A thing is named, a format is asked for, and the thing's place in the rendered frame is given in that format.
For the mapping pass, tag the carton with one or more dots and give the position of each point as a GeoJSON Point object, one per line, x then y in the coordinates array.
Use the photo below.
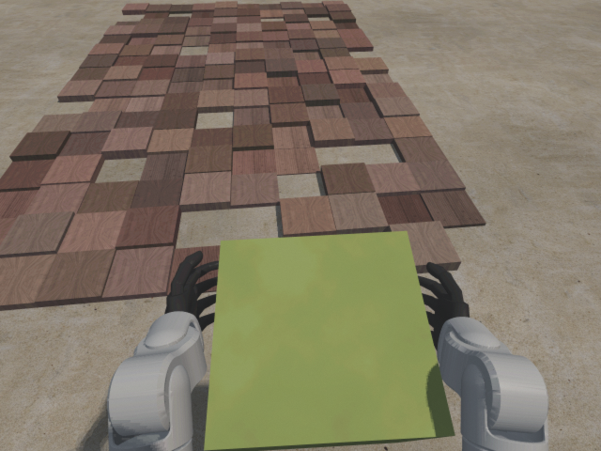
{"type": "Point", "coordinates": [322, 341]}

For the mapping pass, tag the robot left forearm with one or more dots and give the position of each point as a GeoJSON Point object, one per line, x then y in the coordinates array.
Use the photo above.
{"type": "Point", "coordinates": [149, 401]}

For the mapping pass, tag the robot left hand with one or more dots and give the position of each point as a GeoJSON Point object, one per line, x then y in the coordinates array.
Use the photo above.
{"type": "Point", "coordinates": [184, 292]}

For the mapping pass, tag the robot right forearm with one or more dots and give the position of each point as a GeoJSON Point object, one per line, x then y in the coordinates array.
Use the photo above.
{"type": "Point", "coordinates": [504, 398]}

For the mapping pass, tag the robot right hand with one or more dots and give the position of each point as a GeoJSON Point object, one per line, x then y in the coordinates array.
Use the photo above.
{"type": "Point", "coordinates": [449, 302]}

